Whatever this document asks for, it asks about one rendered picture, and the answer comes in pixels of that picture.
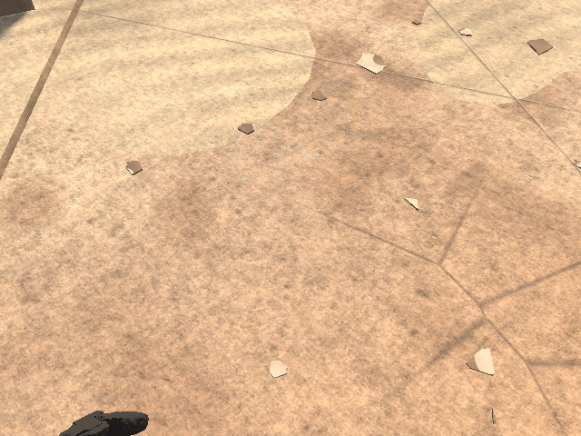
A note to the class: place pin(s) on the left robot hand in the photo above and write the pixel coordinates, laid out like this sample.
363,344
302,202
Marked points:
97,423

